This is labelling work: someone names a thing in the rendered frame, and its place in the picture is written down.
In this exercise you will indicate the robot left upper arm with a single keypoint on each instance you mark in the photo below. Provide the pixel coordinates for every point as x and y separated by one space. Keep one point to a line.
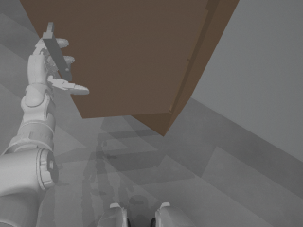
25 176

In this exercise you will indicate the robot left forearm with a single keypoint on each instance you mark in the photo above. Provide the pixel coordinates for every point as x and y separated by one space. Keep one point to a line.
38 125

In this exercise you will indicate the handle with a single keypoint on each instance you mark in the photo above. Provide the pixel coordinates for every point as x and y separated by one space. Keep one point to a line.
56 53

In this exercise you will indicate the left robot thigh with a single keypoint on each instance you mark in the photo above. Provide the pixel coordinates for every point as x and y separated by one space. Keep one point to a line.
114 217

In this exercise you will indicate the right robot thigh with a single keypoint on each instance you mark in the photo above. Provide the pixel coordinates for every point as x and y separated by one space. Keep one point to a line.
171 216

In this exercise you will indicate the cupboard door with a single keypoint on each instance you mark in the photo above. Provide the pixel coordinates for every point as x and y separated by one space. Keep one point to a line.
130 54

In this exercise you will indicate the robot thigh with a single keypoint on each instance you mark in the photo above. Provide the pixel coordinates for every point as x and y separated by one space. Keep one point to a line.
171 216
114 217

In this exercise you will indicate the robot left hand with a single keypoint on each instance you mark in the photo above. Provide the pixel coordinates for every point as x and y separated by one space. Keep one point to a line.
39 69

